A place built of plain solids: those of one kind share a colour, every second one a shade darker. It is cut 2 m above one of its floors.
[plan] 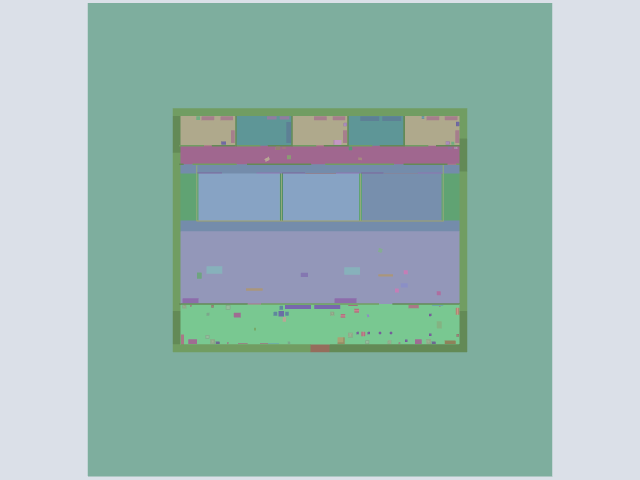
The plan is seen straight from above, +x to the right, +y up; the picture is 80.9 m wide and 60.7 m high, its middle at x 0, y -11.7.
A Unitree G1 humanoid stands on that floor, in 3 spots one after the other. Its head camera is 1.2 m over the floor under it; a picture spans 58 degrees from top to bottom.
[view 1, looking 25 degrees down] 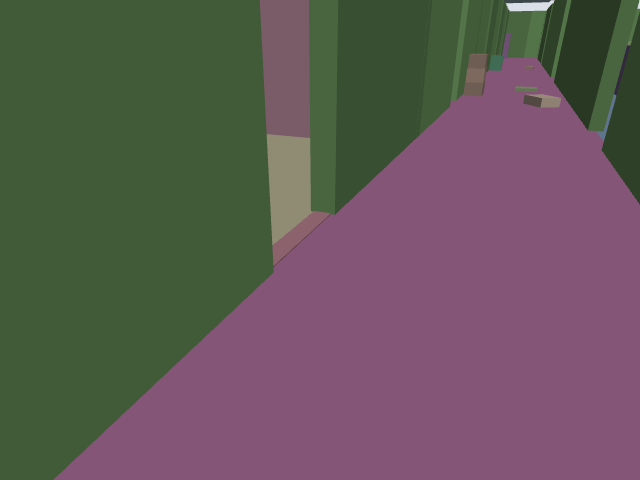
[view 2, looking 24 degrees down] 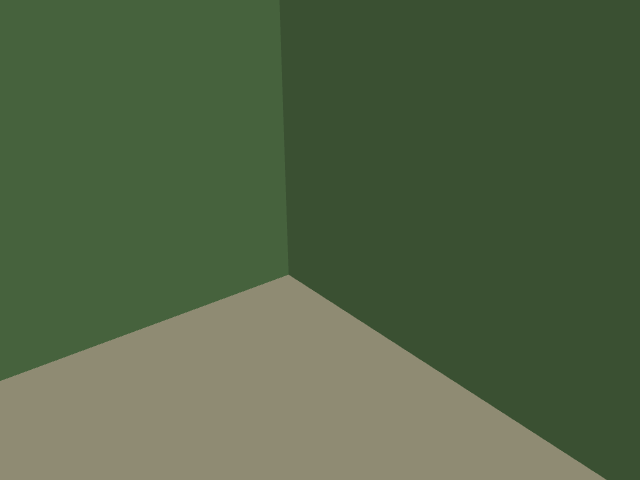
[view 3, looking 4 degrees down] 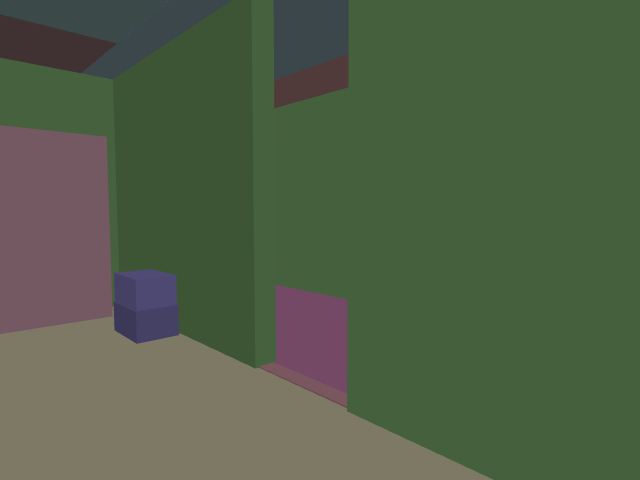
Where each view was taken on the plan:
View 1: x -16.52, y -0.95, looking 23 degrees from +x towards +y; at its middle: floor_back_corridor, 2.84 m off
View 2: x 11.98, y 2.15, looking -129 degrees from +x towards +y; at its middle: wall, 2.17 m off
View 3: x -16.38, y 2.15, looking -43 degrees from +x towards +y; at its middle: wall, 6.14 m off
